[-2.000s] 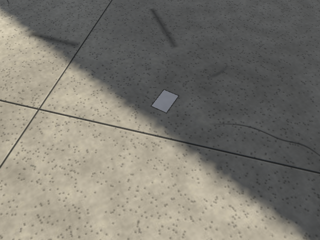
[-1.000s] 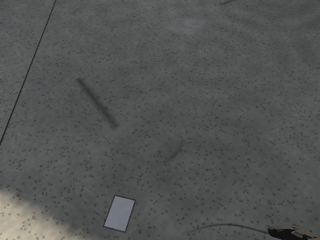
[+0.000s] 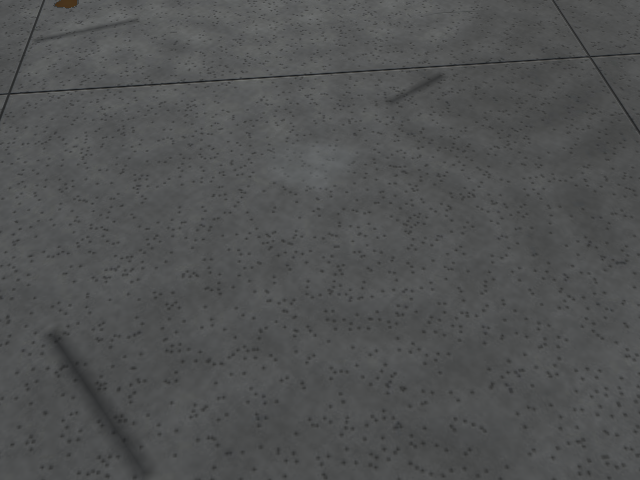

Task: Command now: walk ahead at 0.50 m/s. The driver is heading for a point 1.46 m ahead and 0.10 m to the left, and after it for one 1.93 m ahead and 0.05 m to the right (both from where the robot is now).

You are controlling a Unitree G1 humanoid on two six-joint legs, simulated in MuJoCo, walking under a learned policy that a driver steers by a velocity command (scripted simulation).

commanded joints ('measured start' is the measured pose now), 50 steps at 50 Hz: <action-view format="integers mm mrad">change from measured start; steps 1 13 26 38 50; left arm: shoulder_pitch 23 -77 -496 -205 12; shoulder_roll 163 66 61 70 97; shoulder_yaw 33 22 5 33 28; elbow -13 -57 -195 -59 33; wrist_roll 6 22 9 -3 -5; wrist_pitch -5 39 35 -3 -22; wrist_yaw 13 -22 -26 1 6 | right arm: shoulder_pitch -68 244 437 313 -40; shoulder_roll -82 -91 -111 -56 -24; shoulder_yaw -18 -41 -40 -41 -24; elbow -80 93 198 144 33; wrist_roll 1 20 11 -3 5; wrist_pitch -23 -68 -66 -39 -10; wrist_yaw -7 -30 -44 -27 -7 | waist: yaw -34 -31 -116 -81 -26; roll -104 28 28 -99 -94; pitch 60 -10 77 -9 66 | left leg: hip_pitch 23 426 639 63 -57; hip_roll -36 139 136 11 17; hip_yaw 21 -218 -91 -98 6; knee -61 -478 -477 519 88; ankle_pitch -73 31 260 -244 36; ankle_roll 41 172 162 44 -20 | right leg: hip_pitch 8 -596 -713 -224 -133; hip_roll -313 -172 -152 -318 -261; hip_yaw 113 85 0 287 113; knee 52 931 438 4 -65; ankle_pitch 642 23 254 164 394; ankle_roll -114 11 21 -133 -130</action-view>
